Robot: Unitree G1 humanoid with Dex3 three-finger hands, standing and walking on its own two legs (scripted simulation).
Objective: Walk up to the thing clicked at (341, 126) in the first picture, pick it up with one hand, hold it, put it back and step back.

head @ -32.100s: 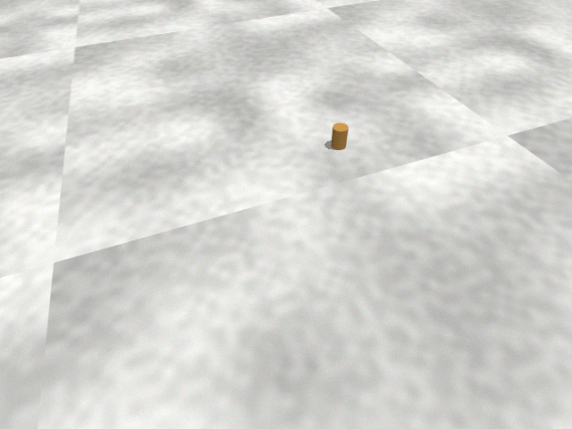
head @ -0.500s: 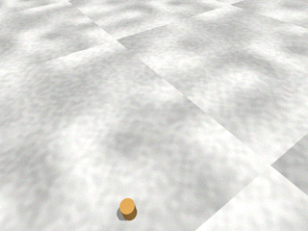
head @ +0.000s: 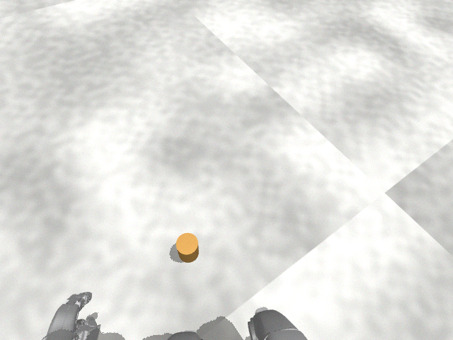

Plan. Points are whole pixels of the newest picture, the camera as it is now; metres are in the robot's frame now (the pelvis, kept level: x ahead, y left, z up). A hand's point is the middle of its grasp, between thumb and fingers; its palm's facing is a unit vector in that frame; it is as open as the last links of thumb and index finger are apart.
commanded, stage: step back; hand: left
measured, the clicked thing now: (187, 248) +0.47 +0.12 -0.70
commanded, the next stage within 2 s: none
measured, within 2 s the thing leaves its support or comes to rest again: neither
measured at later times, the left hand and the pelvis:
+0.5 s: hand out of the picture -0.01 +0.27 -0.14, palm faces -0.09 -0.90 -0.42, open 7.4 cm; pelvis -0.11 +0.00 -0.01, yaw -6 degrees
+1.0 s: hand out of the picture -0.13 +0.28 -0.15, palm faces -0.01 -0.94 -0.33, open 7.4 cm; pelvis -0.26 +0.03 +0.00, yaw +0 degrees
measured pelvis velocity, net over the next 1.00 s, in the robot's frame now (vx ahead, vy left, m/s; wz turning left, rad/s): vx -0.26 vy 0.03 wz -0.01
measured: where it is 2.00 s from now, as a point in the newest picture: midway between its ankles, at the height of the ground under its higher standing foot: outside the picture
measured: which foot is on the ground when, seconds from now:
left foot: down 0.00-0.44, up 0.46-0.82, down 0.84-1.00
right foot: up 0.00-0.38, down 0.40-0.88, up 0.90-1.00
